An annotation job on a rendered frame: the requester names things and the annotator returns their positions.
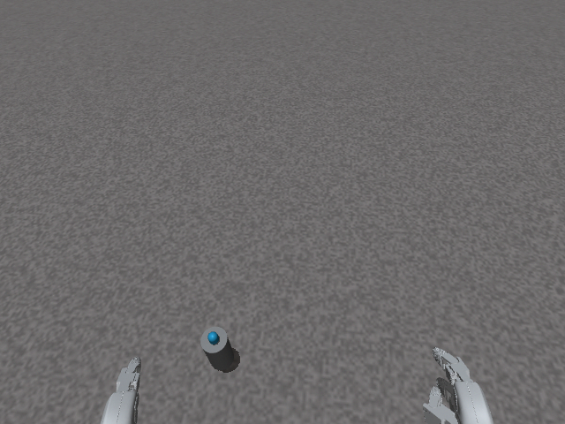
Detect bottle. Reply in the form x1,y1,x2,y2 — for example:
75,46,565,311
200,327,234,370

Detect left robot hand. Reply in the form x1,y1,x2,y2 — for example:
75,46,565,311
101,357,141,424

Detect right robot hand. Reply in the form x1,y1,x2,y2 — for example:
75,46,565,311
423,347,494,424

